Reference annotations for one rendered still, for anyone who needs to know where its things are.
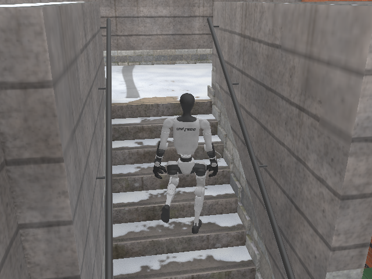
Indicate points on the robot right hand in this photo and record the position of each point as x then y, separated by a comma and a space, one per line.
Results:
214, 169

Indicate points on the robot left upper arm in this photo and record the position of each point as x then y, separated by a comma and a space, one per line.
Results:
168, 123

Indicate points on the robot right upper arm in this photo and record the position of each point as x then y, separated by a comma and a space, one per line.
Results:
207, 135

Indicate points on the right robot forearm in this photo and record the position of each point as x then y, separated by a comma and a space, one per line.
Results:
212, 157

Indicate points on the humanoid robot head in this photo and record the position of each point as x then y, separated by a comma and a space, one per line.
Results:
187, 102

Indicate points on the robot left hand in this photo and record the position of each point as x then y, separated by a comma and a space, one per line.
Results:
157, 170

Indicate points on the robot left foot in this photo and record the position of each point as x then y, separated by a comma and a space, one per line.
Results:
165, 216

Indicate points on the left robot forearm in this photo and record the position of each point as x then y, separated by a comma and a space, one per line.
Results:
159, 156

